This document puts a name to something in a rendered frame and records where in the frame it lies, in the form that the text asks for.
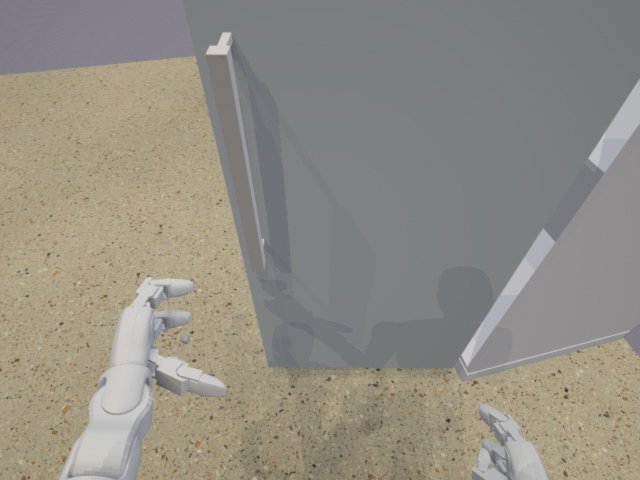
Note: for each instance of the robot left forearm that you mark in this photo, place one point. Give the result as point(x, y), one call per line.
point(120, 416)

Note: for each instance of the handle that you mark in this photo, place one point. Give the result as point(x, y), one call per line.
point(221, 69)

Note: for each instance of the robot left hand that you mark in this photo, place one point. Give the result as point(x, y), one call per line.
point(139, 326)

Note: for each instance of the robot right hand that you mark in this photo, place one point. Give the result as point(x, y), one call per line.
point(519, 461)

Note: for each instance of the fridge door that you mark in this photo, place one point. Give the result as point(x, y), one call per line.
point(405, 155)

